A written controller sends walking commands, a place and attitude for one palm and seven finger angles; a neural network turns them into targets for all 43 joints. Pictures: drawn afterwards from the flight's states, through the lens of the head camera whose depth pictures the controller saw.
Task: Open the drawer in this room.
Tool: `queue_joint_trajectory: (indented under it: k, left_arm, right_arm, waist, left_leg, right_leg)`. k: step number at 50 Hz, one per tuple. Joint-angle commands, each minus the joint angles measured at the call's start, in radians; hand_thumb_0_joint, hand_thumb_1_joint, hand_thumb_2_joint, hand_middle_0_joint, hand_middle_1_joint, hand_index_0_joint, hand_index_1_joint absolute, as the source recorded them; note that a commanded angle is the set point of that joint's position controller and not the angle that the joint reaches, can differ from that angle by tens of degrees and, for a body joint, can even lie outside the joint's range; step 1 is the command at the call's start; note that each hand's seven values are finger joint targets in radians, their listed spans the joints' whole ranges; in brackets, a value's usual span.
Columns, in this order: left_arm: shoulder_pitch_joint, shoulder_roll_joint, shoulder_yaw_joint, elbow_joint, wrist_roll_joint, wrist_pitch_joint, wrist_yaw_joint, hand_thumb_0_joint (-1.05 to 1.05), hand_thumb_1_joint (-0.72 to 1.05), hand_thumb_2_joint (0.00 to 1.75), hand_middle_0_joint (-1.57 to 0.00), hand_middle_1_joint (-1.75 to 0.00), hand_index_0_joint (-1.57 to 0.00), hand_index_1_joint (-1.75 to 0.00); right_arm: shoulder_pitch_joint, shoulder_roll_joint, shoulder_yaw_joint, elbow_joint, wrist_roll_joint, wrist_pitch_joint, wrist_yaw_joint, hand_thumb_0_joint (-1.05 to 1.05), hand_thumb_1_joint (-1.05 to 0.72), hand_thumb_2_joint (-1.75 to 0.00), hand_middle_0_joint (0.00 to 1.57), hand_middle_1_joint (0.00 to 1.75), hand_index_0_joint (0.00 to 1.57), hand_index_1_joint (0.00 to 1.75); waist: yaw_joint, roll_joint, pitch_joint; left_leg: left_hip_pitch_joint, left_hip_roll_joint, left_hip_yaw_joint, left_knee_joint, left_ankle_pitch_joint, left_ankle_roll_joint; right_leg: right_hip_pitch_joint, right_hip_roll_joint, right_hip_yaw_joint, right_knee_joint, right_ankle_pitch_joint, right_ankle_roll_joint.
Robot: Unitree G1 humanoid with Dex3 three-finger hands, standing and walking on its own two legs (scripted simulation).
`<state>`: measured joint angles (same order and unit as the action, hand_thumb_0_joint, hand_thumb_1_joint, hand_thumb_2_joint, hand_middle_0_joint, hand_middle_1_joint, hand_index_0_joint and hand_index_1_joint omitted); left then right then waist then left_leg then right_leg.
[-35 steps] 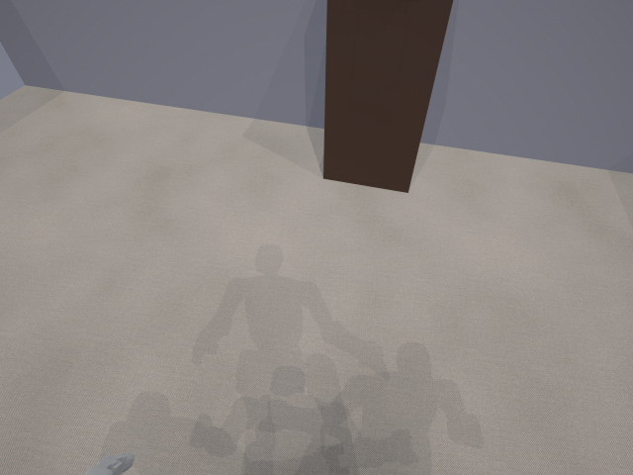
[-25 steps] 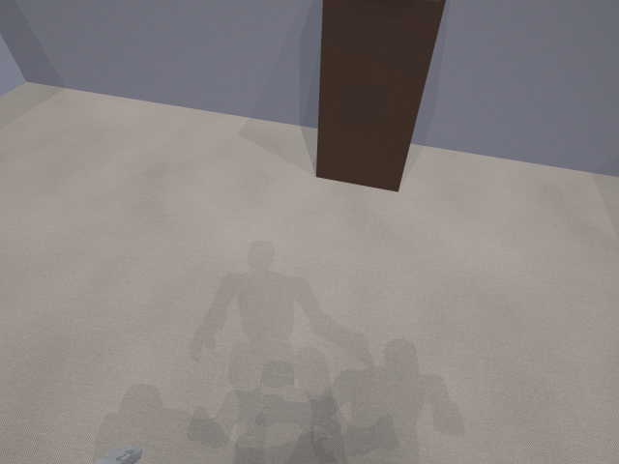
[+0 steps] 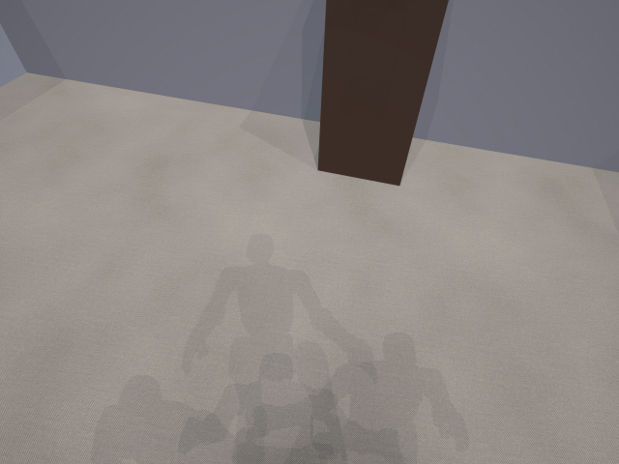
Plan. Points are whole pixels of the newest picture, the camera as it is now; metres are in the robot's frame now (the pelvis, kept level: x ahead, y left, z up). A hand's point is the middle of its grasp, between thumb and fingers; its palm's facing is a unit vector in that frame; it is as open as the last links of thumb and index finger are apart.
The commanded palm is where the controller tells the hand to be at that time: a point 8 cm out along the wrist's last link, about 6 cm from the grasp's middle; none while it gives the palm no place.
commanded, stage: stand and wait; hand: left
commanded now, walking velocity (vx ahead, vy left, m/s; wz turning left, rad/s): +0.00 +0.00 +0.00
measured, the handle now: out of the picture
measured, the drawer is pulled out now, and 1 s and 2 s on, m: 0.00 0.00 0.00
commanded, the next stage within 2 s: turn or walk to find it in 0.20 s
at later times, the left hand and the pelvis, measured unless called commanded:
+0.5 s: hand out of the picture +0.06 +0.23 -0.17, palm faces +0.06 -0.95 -0.29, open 7.4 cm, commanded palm none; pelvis +0.00 +0.00 -0.01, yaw +4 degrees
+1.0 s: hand out of the picture -0.02 +0.19 -0.16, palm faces +0.29 -0.91 -0.31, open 7.4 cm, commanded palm none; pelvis -0.04 -0.03 -0.01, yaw +16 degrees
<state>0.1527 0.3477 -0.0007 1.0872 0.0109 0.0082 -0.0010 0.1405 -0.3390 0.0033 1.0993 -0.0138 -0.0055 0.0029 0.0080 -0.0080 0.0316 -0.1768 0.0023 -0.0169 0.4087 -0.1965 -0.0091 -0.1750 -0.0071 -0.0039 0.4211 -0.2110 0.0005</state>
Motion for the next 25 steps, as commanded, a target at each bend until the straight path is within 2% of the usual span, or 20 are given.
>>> queue_joint_trajectory:
  k: [1,10,13,18,20,23,25]
  left_arm:
    - [-0.056,0.201,0.035,-0.067,-0.001,-0.030,0.009,0.00,0.90,0.90,-0.20,-0.30,-0.20,-0.30]
    - [-0.056,0.200,0.034,-0.064,0.001,-0.030,0.009,0.00,0.90,0.90,-0.20,-0.30,-0.20,-0.30]
    - [-0.056,0.197,0.038,-0.068,0.000,-0.025,0.011,0.00,0.90,0.90,-0.20,-0.30,-0.20,-0.30]
    - [0.010,0.097,0.026,-0.077,0.001,0.005,0.024,0.00,0.90,0.90,-0.20,-0.30,-0.20,-0.30]
    - [0.022,0.105,0.034,-0.093,0.003,0.010,0.028,0.00,0.90,0.90,-0.20,-0.30,-0.20,-0.30]
    - [0.029,0.126,0.046,-0.126,0.005,0.014,0.032,0.00,0.90,0.90,-0.20,-0.30,-0.20,-0.30]
    - [0.021,0.128,0.052,-0.150,0.008,0.017,0.035,0.00,0.90,0.90,-0.20,-0.30,-0.20,-0.30]
  right_arm:
    - [-0.062,-0.208,-0.044,-0.069,0.003,-0.028,-0.013,0.00,-0.90,-0.90,0.20,0.30,0.20,0.30]
    - [-0.064,-0.209,-0.044,-0.061,0.004,-0.029,-0.013,0.00,-0.90,-0.90,0.20,0.30,0.20,0.30]
    - [-0.069,-0.206,-0.043,-0.068,0.003,-0.025,-0.010,0.00,-0.90,-0.90,0.20,0.30,0.20,0.30]
    - [-0.014,-0.090,-0.026,-0.084,0.000,0.004,-0.005,0.00,-0.90,-0.90,0.20,0.30,0.20,0.30]
    - [-0.002,-0.082,-0.029,-0.101,-0.001,0.014,-0.004,0.00,-0.90,-0.90,0.20,0.30,0.20,0.30]
    - [0.019,-0.072,-0.041,-0.125,-0.001,0.026,-0.003,0.00,-0.90,-0.90,0.20,0.30,0.20,0.30]
    - [0.045,-0.066,-0.049,-0.138,0.000,0.031,-0.003,0.00,-0.90,-0.90,0.20,0.30,0.20,0.30]
  waist:
    - [-0.005,0.010,-0.051]
    - [-0.003,0.012,-0.044]
    - [-0.001,0.021,-0.043]
    - [0.005,0.006,-0.051]
    - [0.004,-0.032,-0.060]
    - [0.001,-0.086,-0.077]
    - [-0.011,-0.102,-0.087]
  left_leg:
    - [-0.003,0.108,-0.106,-0.086,0.035,0.043]
    - [-0.004,0.110,-0.110,-0.096,0.045,0.043]
    - [-0.029,0.109,-0.120,-0.081,0.072,0.045]
    - [-0.107,0.094,-0.120,-0.010,0.110,0.034]
    - [-0.138,0.072,-0.108,0.048,0.121,0.027]
    - [-0.148,0.041,-0.068,0.166,0.101,0.017]
    - [-0.141,0.032,-0.057,0.224,0.075,0.015]
  right_leg:
    - [-0.002,-0.109,0.112,-0.100,-0.024,-0.035]
    - [0.000,-0.108,0.107,-0.101,-0.005,-0.032]
    - [0.011,-0.114,0.086,-0.078,0.004,-0.025]
    - [0.017,-0.136,0.059,-0.024,0.014,-0.002]
    - [0.021,-0.165,0.073,-0.019,0.034,-0.015]
    - [-0.007,-0.242,0.100,-0.022,0.063,-0.061]
    - [-0.037,-0.273,0.094,-0.004,0.083,-0.085]
